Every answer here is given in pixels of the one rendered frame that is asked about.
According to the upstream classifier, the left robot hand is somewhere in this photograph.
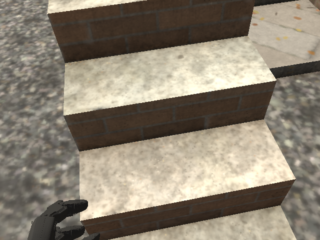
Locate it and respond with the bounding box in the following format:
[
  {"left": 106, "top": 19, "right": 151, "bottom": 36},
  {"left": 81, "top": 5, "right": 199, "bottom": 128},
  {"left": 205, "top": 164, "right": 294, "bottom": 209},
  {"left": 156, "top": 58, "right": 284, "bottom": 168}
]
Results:
[{"left": 27, "top": 199, "right": 100, "bottom": 240}]

